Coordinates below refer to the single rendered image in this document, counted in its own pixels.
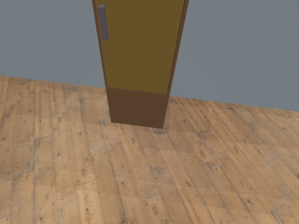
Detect cupboard door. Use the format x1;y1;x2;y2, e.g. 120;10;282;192
95;0;185;94

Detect handle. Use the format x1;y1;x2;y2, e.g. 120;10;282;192
97;3;109;41

